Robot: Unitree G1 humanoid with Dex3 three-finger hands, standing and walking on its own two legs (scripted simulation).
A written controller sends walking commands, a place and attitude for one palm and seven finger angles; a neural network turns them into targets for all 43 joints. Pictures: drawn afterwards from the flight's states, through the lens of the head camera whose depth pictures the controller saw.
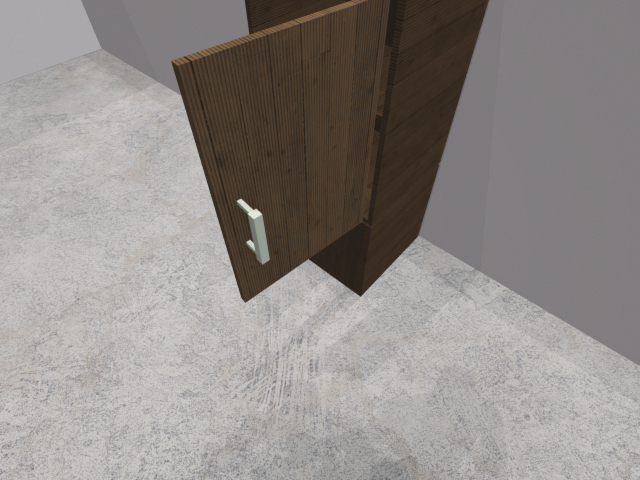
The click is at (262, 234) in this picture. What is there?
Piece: cupboard door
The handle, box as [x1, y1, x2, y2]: [237, 199, 269, 264]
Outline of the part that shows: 237,200 237,204 248,214 253,237 252,242 249,240 246,243 256,254 257,259 262,264 269,259 262,215 256,209 253,210 241,199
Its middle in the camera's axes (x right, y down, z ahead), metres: -0.13 -0.01 +0.76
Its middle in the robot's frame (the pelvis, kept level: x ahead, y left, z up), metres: +0.56 +0.16 -0.10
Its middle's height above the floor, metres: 0.68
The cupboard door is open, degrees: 83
